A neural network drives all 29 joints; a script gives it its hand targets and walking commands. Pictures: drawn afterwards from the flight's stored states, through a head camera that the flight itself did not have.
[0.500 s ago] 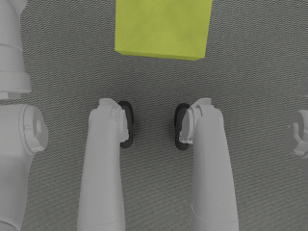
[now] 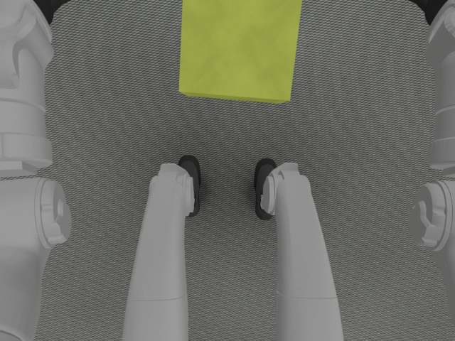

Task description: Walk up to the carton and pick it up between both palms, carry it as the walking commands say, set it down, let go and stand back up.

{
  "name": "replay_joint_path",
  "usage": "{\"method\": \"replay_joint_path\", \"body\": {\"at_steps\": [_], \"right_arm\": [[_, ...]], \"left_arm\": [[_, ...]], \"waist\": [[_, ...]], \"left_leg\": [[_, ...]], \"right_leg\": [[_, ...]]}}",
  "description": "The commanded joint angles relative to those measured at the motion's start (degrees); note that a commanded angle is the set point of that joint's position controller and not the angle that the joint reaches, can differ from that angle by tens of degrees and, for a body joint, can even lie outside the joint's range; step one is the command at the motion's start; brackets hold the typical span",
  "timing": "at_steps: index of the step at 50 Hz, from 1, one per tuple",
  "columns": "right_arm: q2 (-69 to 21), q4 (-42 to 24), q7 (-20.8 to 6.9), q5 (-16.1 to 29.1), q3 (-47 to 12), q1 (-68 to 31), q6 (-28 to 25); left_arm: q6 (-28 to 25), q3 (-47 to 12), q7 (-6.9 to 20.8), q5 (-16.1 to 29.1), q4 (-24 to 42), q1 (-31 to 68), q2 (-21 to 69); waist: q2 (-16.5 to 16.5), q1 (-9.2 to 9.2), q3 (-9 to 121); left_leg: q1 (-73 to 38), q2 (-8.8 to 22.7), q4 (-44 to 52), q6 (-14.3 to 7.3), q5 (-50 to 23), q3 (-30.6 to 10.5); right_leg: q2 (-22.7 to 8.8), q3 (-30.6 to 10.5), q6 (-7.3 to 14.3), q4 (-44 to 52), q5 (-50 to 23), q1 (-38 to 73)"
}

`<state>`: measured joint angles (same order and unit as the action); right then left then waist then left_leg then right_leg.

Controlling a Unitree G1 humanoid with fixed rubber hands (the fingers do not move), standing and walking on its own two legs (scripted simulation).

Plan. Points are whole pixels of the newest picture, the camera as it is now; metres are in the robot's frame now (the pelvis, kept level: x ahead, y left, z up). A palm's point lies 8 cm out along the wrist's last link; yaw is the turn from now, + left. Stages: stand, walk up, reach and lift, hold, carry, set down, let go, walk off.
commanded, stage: let go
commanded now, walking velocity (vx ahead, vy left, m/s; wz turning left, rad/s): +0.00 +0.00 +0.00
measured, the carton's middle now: (237, 51) +0.57 -0.02 -0.54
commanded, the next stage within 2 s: stand in 1.22 s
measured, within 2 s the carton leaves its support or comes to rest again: neither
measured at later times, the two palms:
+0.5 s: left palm out of the picture +0.33 +0.24 +0.04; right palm out of the picture +0.35 -0.24 +0.04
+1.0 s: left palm out of the picture +0.28 +0.25 +0.08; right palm out of the picture +0.29 -0.23 +0.08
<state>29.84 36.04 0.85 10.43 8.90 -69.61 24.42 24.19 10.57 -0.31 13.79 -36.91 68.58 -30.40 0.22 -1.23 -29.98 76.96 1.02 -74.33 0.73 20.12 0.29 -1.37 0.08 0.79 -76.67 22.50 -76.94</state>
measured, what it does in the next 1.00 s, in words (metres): rises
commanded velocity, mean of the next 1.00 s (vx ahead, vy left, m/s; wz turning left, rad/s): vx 0.00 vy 0.00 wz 0.00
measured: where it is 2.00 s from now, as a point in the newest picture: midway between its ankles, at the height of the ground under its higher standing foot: (227, 198)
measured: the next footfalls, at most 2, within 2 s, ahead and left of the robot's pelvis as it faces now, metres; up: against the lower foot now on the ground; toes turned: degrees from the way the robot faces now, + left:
none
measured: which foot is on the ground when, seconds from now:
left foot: down 0.00-1.00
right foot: down 0.00-1.00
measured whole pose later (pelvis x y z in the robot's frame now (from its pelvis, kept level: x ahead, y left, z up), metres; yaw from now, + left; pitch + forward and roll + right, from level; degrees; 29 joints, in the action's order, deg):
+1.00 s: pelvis +0.12 +0.01 +0.14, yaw +0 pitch -7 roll +0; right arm 10.7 24.6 -4.0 -1.0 5.3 9.3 8.8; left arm 8.7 1.5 4.1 4.9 -25.4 -13.0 -15.3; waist 0.2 -1.2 -6.4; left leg 9.3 0.3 -34.3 0.7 18.4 0.3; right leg -1.4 0.4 -0.1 -35.4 20.1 -8.6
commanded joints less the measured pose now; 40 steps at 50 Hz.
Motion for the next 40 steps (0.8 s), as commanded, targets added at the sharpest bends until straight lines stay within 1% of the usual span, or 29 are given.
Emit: {"method": "replay_joint_path", "body": {"at_steps": [1,3,4,5,6,7,10,11,12,13,14,16,17,18,19,21,22,23,24,25,27,29,30,31,33,34,36,38,40], "right_arm": [[17.6,-37.1,-0.1,-4.2,5.1,13.6,-1.1],[14.8,-31.3,-1.4,-2.6,2.8,14.4,-0.6],[11.3,-35.9,-1.5,-1.8,2.4,21.0,-0.7],[11.0,-36.1,-1.9,-1.1,1.4,24.0,-1.1],[9.8,-32.5,-2.5,0.1,1.4,19.4,-0.7],[7.6,-29.0,-3.6,-0.7,0.0,24.5,-1.0],[0.5,-24.9,-5.1,0.4,-1.7,34.2,-2.8],[-1.9,-21.8,-4.9,-1.9,-0.9,36.9,-3.8],[-0.3,-25.4,-5.0,-4.3,0.5,40.8,-5.0],[-4.3,-21.1,-5.3,-4.9,-0.9,45.3,-5.9],[-5.7,-19.4,-5.3,-5.1,-0.9,42.9,-6.7],[-7.9,-18.3,-5.8,-4.8,-2.4,46.5,-8.2],[-5.5,-14.8,-5.9,-8.4,-0.2,45.3,-9.0],[-7.1,-12.5,-6.3,-7.2,-1.6,48.0,-9.9],[-7.3,-12.3,-6.0,-9.8,-1.0,52.9,-9.9],[-11.7,-12.9,-6.1,-8.4,-2.8,53.1,-11.6],[-13.9,-14.0,-6.0,-8.7,-4.8,64.3,-12.2],[-13.9,-12.5,-5.5,-9.1,-3.6,54.6,-12.7],[-13.4,-13.5,-5.4,-11.8,-3.7,65.5,-14.0],[-12.7,-12.6,-4.9,-12.1,-3.1,57.7,-14.1],[-15.0,-19.7,-5.3,-10.9,-5.7,67.3,-15.7],[-13.7,-16.7,-5.4,-10.8,-5.6,68.4,-16.1],[-13.8,-17.9,-5.2,-12.9,-3.7,68.9,-16.5],[-13.7,-17.7,-5.2,-12.5,-5.1,72.3,-16.9],[-14.3,-19.0,-4.9,-12.2,-6.3,74.1,-16.9],[-13.5,-24.7,-4.9,-10.5,-7.2,71.3,-17.6],[-13.7,-23.9,-5.1,-11.5,-7.1,76.6,-17.9],[-13.6,-24.2,-5.1,-11.2,-6.5,78.2,-18.8],[-14.1,-21.0,-4.8,-11.2,-7.2,81.0,-18.0]], "left_arm": [[-0.6,-0.1,-1.4,-5.7,33.9,-15.8,-12.4],[0.2,-1.3,-1.2,-4.1,32.3,-11.0,-8.6],[0.0,-2.8,-0.3,-2.8,37.4,-18.0,-5.5],[0.0,-3.2,0.3,-2.7,37.0,-21.6,-2.2],[0.5,-4.8,1.1,-1.0,36.0,-16.1,-2.3],[0.1,-4.0,1.1,-2.0,30.7,-25.3,-1.8],[-2.3,-3.0,1.4,-4.4,27.5,-32.0,0.7],[-3.3,-2.1,1.8,-6.3,22.8,-35.2,0.7],[-4.1,-2.5,1.9,-8.1,24.5,-40.1,2.3],[-5.1,-1.8,2.4,-10.0,19.6,-46.4,3.4],[-5.9,-2.2,2.4,-10.6,20.5,-41.0,3.2],[-7.5,-2.9,3.5,-12.8,12.9,-49.1,7.4],[-8.0,-3.6,3.5,-13.2,10.9,-47.6,7.8],[-9.5,-3.0,3.5,-14.6,12.8,-49.4,8.1],[-9.5,-4.8,3.6,-14.0,10.7,-54.6,9.6],[-12.0,-5.4,4.7,-13.6,11.8,-52.0,9.9],[-13.0,-6.8,5.4,-13.5,16.2,-61.0,12.3],[-13.0,-6.5,5.5,-12.0,9.9,-53.3,11.4],[-14.4,-5.9,5.1,-14.5,14.4,-62.1,12.1],[-14.6,-6.4,4.9,-14.4,11.8,-58.8,10.9],[-16.3,-7.6,5.3,-14.3,18.4,-67.8,12.7],[-16.6,-6.2,4.8,-15.4,18.0,-68.2,10.7],[-16.9,-5.7,4.4,-16.1,19.1,-68.1,11.2],[-17.3,-6.6,4.0,-17.2,19.1,-71.5,11.1],[-16.9,-5.4,4.5,-17.0,18.5,-73.6,12.6],[-17.5,-7.4,4.9,-15.6,20.5,-74.8,13.0],[-18.1,-7.4,5.0,-15.4,22.0,-77.7,13.3],[-18.3,-6.9,4.8,-16.3,22.7,-79.8,12.0],[-17.8,-8.4,5.2,-14.7,22.2,-80.1,13.2]], "waist": [[-0.2,-1.37,146.8],[-0.7,-2.76,126.3],[1.2,-3.81,127.4],[0.6,-2.95,122.7],[1.0,-3.99,117.6],[0.2,-1.89,111.2],[0.3,0.66,97.0],[1.9,0.47,91.7],[0.9,0.76,94.7],[2.6,2.70,84.2],[2.9,1.84,81.1],[2.5,3.69,67.3],[4.2,1.55,61.7],[0.2,3.01,59.7],[3.0,2.46,57.4],[1.4,2.14,48.9],[0.8,2.00,55.3],[3.6,0.54,43.5],[2.8,1.73,48.9],[1.6,3.07,41.5],[4.5,1.67,46.4],[0.4,1.97,36.7],[1.4,2.69,39.3],[-0.7,1.39,35.1],[2.2,1.57,30.3],[2.5,2.67,32.1],[4.8,2.27,31.4],[0.3,3.20,29.3],[2.4,1.94,28.2]], "left_leg": [[-59.8,-7.0,9.5,0.7,-30.2,1.3],[-54.2,-5.7,12.4,0.5,-21.0,0.0],[-55.3,-6.1,13.8,-0.2,-22.3,0.6],[-55.4,-6.1,15.5,0.5,-22.0,1.0],[-51.5,-5.6,15.1,0.1,-15.5,1.4],[-51.8,-4.4,17.8,0.5,-14.0,-0.3],[-51.8,-4.2,21.3,0.5,-11.6,0.0],[-48.2,-4.1,22.0,0.2,-9.9,-0.3],[-50.9,-4.6,23.0,1.0,-10.8,0.7],[-45.0,-4.9,24.4,0.5,-7.2,1.8],[-45.2,-4.6,25.4,0.4,-4.2,0.7],[-41.4,-4.4,29.0,0.0,3.6,2.3],[-39.7,-3.3,30.5,0.4,5.4,0.2],[-42.7,-3.6,32.6,0.4,8.4,1.7],[-45.3,-3.2,33.9,0.5,10.5,1.6],[-45.4,-3.3,35.9,-0.1,11.0,1.8],[-53.1,-3.8,36.5,0.1,7.4,3.5],[-48.0,-2.9,36.7,-0.8,10.3,1.9],[-53.9,-3.3,38.7,-0.1,6.3,3.1],[-49.7,-2.8,39.5,-0.5,9.1,2.2],[-59.6,-3.6,42.2,-0.3,5.4,2.2],[-56.4,-3.8,43.0,0.5,6.1,1.8],[-58.3,-3.8,44.2,0.5,3.7,1.8],[-59.8,-3.9,45.3,0.2,-0.2,1.0],[-62.6,-4.7,46.7,-0.1,-0.5,2.2],[-62.7,-4.2,47.2,-0.1,-2.4,1.0],[-67.6,-4.8,48.3,-0.3,-7.7,1.0],[-70.4,-4.9,48.7,0.5,-10.6,1.2],[-70.7,-4.8,49.9,-0.1,-13.5,0.9]], "right_leg": [[6.6,0.7,-0.4,14.6,-33.1,57.2],[5.0,0.4,-0.1,17.2,-24.7,49.9],[5.6,0.3,-0.5,18.6,-27.1,54.1],[4.6,-0.9,-0.1,20.5,-25.2,53.8],[4.2,-0.2,-0.2,20.7,-19.6,50.5],[3.5,0.8,-0.1,22.2,-18.8,49.6],[3.4,0.3,-1.0,25.8,-14.4,46.9],[3.3,0.7,-1.1,26.5,-13.9,47.7],[3.6,0.0,-1.4,27.7,-14.8,52.5],[3.0,-1.3,-1.4,29.7,-12.8,54.1],[3.2,-0.4,-2.1,29.3,-9.4,49.9],[2.9,-0.6,-1.7,33.7,-1.6,47.7],[3.1,0.5,-1.6,33.5,-0.7,43.3],[2.7,-0.1,-0.6,35.4,2.5,45.7],[3.0,1.8,-1.1,36.8,6.9,46.3],[3.1,2.4,-1.2,40.2,8.9,45.5],[3.0,1.4,-0.5,42.5,8.1,52.6],[3.1,2.5,-1.2,42.6,11.1,44.7],[3.1,1.4,-0.9,45.0,6.6,52.0],[2.6,1.4,-0.7,44.6,10.0,49.2],[3.2,1.7,-0.8,47.9,7.2,57.7],[2.6,1.6,-0.7,49.4,8.3,58.2],[2.9,1.7,-1.2,49.1,5.4,60.7],[3.0,1.3,-0.9,50.3,1.1,59.2],[2.7,0.9,-1.3,52.6,1.1,62.2],[2.6,0.5,-1.3,51.6,-1.2,63.9],[2.5,0.0,-1.6,52.6,-6.8,65.5],[1.6,-0.4,-1.6,53.9,-10.3,67.4],[3.2,0.1,-1.7,53.4,-14.0,69.7]]}}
